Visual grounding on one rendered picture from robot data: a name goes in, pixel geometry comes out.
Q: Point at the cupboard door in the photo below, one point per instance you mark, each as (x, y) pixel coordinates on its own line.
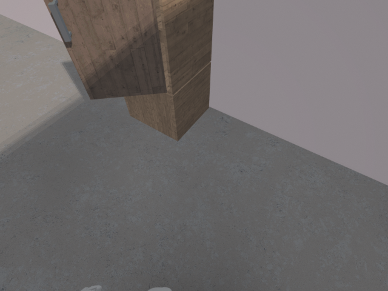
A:
(115, 46)

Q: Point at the handle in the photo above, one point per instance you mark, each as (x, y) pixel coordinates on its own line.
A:
(59, 21)

